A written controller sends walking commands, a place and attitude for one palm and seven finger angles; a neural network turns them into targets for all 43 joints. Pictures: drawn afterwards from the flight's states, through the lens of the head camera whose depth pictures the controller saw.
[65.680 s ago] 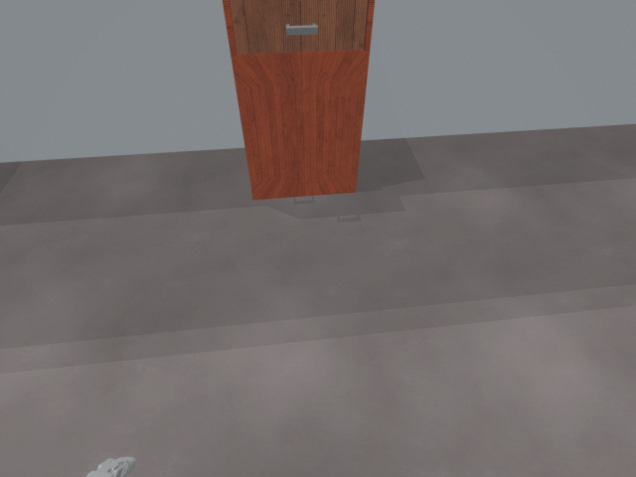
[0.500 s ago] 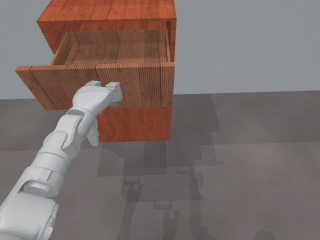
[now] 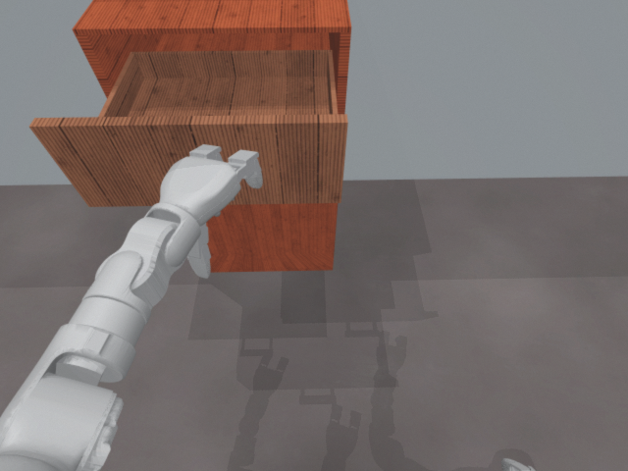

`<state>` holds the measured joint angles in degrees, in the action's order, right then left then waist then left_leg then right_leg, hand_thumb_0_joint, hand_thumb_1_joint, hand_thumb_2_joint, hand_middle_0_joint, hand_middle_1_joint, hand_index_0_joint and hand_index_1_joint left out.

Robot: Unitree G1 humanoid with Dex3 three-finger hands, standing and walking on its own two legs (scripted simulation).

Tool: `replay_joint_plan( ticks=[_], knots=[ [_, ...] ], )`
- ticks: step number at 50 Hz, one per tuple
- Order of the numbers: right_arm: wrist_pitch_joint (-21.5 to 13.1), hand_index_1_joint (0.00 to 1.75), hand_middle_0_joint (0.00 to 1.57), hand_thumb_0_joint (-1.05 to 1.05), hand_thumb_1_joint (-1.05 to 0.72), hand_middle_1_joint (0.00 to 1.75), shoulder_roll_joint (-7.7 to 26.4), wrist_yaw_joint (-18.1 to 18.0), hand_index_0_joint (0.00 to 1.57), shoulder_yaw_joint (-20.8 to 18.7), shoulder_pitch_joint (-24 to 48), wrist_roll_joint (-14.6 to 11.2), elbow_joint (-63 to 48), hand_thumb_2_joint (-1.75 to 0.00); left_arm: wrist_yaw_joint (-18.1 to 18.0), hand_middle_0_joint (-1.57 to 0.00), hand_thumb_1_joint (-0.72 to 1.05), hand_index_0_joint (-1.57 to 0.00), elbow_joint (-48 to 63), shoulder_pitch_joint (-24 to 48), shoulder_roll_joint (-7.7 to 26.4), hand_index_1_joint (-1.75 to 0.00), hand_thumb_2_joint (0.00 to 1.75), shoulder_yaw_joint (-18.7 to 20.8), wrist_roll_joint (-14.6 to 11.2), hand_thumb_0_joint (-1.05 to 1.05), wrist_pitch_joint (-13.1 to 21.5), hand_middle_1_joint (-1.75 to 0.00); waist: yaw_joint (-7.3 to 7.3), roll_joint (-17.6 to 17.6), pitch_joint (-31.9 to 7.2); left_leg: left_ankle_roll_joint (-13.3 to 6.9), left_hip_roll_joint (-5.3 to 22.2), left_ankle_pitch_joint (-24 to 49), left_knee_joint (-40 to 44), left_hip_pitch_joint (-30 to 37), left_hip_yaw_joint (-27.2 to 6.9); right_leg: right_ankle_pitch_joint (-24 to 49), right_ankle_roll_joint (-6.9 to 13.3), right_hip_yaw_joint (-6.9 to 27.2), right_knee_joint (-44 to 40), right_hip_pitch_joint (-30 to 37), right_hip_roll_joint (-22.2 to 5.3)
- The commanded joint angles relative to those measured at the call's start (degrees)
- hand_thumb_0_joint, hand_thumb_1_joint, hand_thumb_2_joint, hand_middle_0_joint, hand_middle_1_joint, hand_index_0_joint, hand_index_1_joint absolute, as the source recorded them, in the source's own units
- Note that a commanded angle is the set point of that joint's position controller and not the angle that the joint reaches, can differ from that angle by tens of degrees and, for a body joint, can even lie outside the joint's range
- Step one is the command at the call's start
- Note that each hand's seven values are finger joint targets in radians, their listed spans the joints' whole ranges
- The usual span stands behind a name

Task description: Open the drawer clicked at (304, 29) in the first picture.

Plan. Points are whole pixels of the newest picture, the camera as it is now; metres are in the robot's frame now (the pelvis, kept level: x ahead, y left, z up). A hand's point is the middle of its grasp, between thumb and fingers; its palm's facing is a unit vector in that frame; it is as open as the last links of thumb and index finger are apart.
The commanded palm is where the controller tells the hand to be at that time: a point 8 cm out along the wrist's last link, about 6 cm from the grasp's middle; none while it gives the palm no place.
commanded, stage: re-aim the fingers above the handle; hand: left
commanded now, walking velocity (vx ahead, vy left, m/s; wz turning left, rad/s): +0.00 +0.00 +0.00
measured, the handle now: (201, 182) +0.53 +0.20 +0.03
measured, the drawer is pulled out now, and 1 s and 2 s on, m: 0.26 0.26 0.26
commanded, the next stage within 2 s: lower the fingers behind the handle in 0.18 s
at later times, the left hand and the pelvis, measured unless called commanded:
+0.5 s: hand (202, 193) +0.45 +0.17 +0.09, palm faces +0.02 -0.08 -1.00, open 13.9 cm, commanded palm +0.43 +0.20 +0.13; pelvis +0.00 -0.01 +0.00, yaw +0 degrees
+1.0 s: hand (189, 208) +0.46 +0.20 +0.04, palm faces -0.06 -0.05 -1.00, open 13.9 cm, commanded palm +0.44 +0.21 +0.09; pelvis +0.00 -0.01 -0.01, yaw -2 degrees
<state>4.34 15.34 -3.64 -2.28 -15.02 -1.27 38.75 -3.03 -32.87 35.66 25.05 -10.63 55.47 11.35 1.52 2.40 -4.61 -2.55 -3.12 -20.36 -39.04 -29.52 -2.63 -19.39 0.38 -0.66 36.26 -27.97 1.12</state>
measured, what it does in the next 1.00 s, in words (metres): stands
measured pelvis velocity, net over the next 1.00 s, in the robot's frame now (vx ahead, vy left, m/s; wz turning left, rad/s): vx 0.00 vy -0.01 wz -0.04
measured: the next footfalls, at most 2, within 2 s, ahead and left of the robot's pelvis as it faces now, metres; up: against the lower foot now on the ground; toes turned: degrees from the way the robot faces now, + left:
none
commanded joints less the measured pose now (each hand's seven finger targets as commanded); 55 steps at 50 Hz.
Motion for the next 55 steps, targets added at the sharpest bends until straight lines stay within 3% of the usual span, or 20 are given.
replay_joint_plan(
  ticks=[1,4,6,7,10,12,14,18,20,22,26,28,31,36,38,40,43,50,53,55],
  knots=[
    [-0.8,0.30,0.20,0.00,-0.90,0.30,6.2,0.8,0.20,-1.4,-2.7,0.6,-2.7,-0.90,-13.7,-0.30,-0.50,-0.30,4.7,33.7,29.7,-1.20,0.30,23.8,2.6,0.00,-4.0,-1.20,-2.83,4.3,-24.6,3.5,0.6,29.6,2.1,10.9,1.1,20.1,3.2,-1.5,0.0,7.5,2.2],
    [0.0,0.30,0.20,0.00,-0.90,0.30,6.0,1.1,0.20,-0.6,-0.3,0.1,-3.4,-0.90,-15.6,-0.30,-0.50,-0.30,-5.6,30.4,23.2,-1.20,0.30,17.1,2.8,0.00,-10.9,-1.20,-2.40,-0.6,-20.8,2.4,0.8,21.2,4.2,4.8,3.6,18.5,2.4,-1.3,-1.3,9.0,1.6],
    [1.0,0.30,0.20,0.00,-0.90,0.30,7.0,1.8,0.20,-0.6,-0.4,0.1,-3.0,-0.90,-14.5,-0.30,-0.50,-0.30,-14.8,25.4,23.1,-1.20,0.30,16.9,3.9,0.00,-16.1,-1.20,-3.24,-3.2,-23.5,2.4,1.2,21.2,4.9,3.5,4.3,19.4,2.0,-0.9,-1.5,12.1,1.5],
    [1.6,0.30,0.20,0.00,-0.90,0.30,7.3,2.1,0.20,-0.6,-0.7,-0.1,-3.1,-0.90,-12.6,-0.30,-0.50,-0.30,-20.4,21.9,20.6,-1.20,0.30,14.0,4.4,0.00,-19.2,-1.20,-3.09,-3.6,-23.0,2.3,1.5,20.2,5.6,3.0,4.7,19.3,1.6,-0.8,-2.1,12.6,1.3],
    [2.3,0.30,0.20,0.00,-0.90,0.30,9.5,2.6,0.20,-2.1,-2.8,-1.6,-5.3,-0.90,-4.1,-0.30,-0.50,-0.30,-16.9,23.6,9.4,-1.20,0.30,2.2,2.5,0.00,-22.3,-1.20,2.02,-7.1,-23.2,0.5,2.3,21.8,4.9,8.4,4.3,22.0,0.8,-0.9,-4.4,10.4,1.5],
    [2.3,0.30,0.20,0.00,-0.90,0.30,9.7,1.7,0.20,-2.8,-2.3,-1.4,-6.2,-0.90,2.0,-0.30,-0.50,-0.30,-6.2,29.8,1.0,-1.20,0.30,-5.5,-0.8,0.00,-18.8,-1.20,6.23,-8.4,-21.8,-0.6,2.3,21.9,4.2,13.4,2.4,21.0,0.1,-0.6,-6.4,6.8,1.5],
    [1.2,0.30,0.20,0.00,-0.90,0.30,9.6,-0.2,0.20,-2.8,-1.1,-0.9,-6.4,-0.90,5.3,-0.30,-0.50,-0.30,4.7,34.7,3.7,-1.20,0.30,-3.6,-3.3,0.00,-12.0,-1.20,7.10,-6.5,-20.7,-1.5,1.1,21.0,3.5,14.6,1.0,20.2,0.3,0.1,-6.1,6.7,1.0],
    [-0.7,0.30,0.20,0.00,-0.90,0.30,7.7,-2.2,0.20,-2.6,-4.7,0.0,-4.3,-0.90,1.8,-0.30,-0.50,-0.30,12.8,37.8,16.8,-1.20,0.30,8.5,-2.4,0.00,-0.7,-1.20,3.67,3.2,-22.9,-0.4,1.0,26.1,2.4,18.9,-0.1,18.7,1.8,-0.1,-3.6,3.3,1.5],
    [-1.0,0.30,0.20,0.00,-0.90,0.30,6.6,-1.3,0.20,-2.7,-5.7,0.1,-2.9,-0.90,-2.7,-0.30,-0.50,-0.30,8.4,34.8,14.4,-1.20,0.30,8.8,-0.5,0.00,1.2,-1.20,2.80,3.9,-21.0,1.0,1.3,28.9,0.9,16.9,-0.1,18.1,2.3,-0.9,-2.0,0.4,2.0],
    [-1.1,0.30,0.20,0.00,-0.90,0.30,6.5,0.4,0.20,-2.8,-6.1,0.1,-1.7,-0.90,-7.8,-0.30,-0.50,-0.30,0.6,31.4,16.3,-1.20,0.30,12.7,1.9,0.00,0.1,-1.20,0.78,4.0,-17.2,2.4,1.5,28.5,0.9,11.4,-0.2,16.1,3.0,-1.8,-0.4,-1.6,2.2],
    [-0.8,0.30,0.20,0.00,-0.90,0.30,7.3,2.8,0.20,-2.5,-4.9,0.8,-2.4,-0.90,-15.7,-0.30,-0.50,-0.30,-10.2,25.8,18.0,-1.20,0.30,16.1,4.8,0.00,-8.5,-1.20,-1.56,-0.1,-18.9,2.2,1.0,21.5,1.9,3.3,2.3,15.5,3.0,-1.9,0.6,2.0,2.3],
    [-0.3,0.30,0.20,0.00,-0.90,0.30,7.4,3.4,0.20,-2.6,-4.9,0.7,-3.0,-0.90,-16.7,-0.30,-0.50,-0.30,-11.9,26.8,17.3,-1.20,0.30,13.9,6.4,0.00,-13.2,-1.20,-1.26,0.0,-23.3,1.8,1.4,22.1,1.6,3.8,3.5,18.1,2.5,-1.4,0.9,4.1,2.1],
    [0.5,0.30,0.20,0.00,-0.90,0.30,8.1,3.3,0.20,-3.1,-5.7,0.3,-3.7,-0.90,-14.5,-0.30,-0.50,-0.30,-12.7,30.5,14.4,-1.20,0.30,9.5,6.8,0.00,-17.1,-1.20,1.61,-2.3,-28.4,0.8,1.6,23.3,0.8,6.1,3.8,21.7,1.8,-0.6,0.0,7.0,2.1],
    [-0.2,0.30,0.20,0.00,-0.90,0.30,8.2,0.5,0.20,-3.6,-5.8,0.0,-4.8,-0.90,-8.6,-0.30,-0.50,-0.30,-2.5,37.3,16.7,-1.20,0.30,9.6,2.9,0.00,-10.4,-1.20,4.59,-2.6,-28.7,-0.9,1.2,22.6,0.6,10.0,2.7,24.4,0.8,1.1,-2.3,9.3,1.4],
    [-0.4,0.30,0.20,0.00,-0.90,0.30,7.8,-0.2,0.20,-3.4,-6.7,0.2,-3.6,-0.90,-8.0,-0.30,-0.50,-0.30,-6.0,32.9,16.2,-1.20,0.30,9.6,3.6,0.00,-7.8,-1.20,4.13,-0.8,-24.6,-0.8,1.3,23.0,0.6,9.9,2.3,22.5,1.2,0.6,-1.9,5.8,1.6],
    [-0.4,0.30,0.20,0.00,-0.90,0.30,7.5,0.3,0.20,-3.3,-7.2,0.1,-2.9,-0.90,-7.2,-0.30,-0.50,-0.30,-9.8,27.4,12.0,-1.20,0.30,7.3,3.5,0.00,-6.6,-1.20,3.94,-1.1,-18.6,-0.4,1.5,21.5,0.8,8.4,2.2,19.4,1.5,-0.1,-2.5,2.0,1.9],
    [0.2,0.30,0.20,0.00,-0.90,0.30,8.0,1.1,0.20,-3.1,-7.7,0.0,-3.1,-0.90,-7.9,-0.30,-0.50,-0.30,-12.8,23.5,15.0,-1.20,0.30,10.4,3.7,0.00,-5.5,-1.20,2.24,-2.4,-17.2,-0.1,1.3,19.7,0.7,4.5,2.6,18.8,1.8,0.0,-1.9,2.3,2.0],
    [-0.4,0.30,0.20,0.00,-0.90,0.30,7.6,2.3,0.20,-4.1,-8.4,0.9,-3.3,-0.90,-14.6,-0.30,-0.50,-0.30,-8.7,23.7,18.4,-1.20,0.30,15.1,6.2,0.00,-4.7,-1.20,0.47,1.6,-26.2,0.4,1.5,26.8,-2.0,4.6,3.2,24.2,2.1,0.3,2.2,3.8,2.2],
    [-0.6,0.30,0.20,0.00,-0.90,0.30,7.8,3.0,0.20,-4.5,-8.9,0.9,-2.7,-0.90,-16.4,-0.30,-0.50,-0.30,-8.5,24.6,15.6,-1.20,0.30,13.2,6.5,0.00,-6.5,-1.20,1.52,1.5,-26.8,0.5,1.9,28.8,-2.7,5.7,2.9,23.8,2.0,-0.2,2.6,1.5,2.6],
    [-0.7,0.30,0.20,0.00,-0.90,0.30,8.1,3.1,0.20,-4.7,-9.3,0.8,-2.1,-0.90,-17.3,-0.30,-0.50,-0.30,-8.7,25.3,16.6,-1.20,0.30,14.0,6.5,0.00,-7.9,-1.20,1.74,1.0,-27.4,0.6,2.1,29.5,-2.9,6.1,2.7,23.8,1.9,-0.4,2.7,1.4,2.7]
  ],
)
